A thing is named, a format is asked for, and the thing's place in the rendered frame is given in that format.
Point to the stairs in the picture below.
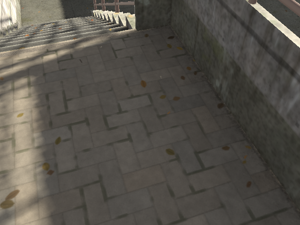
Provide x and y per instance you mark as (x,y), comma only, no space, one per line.
(57,31)

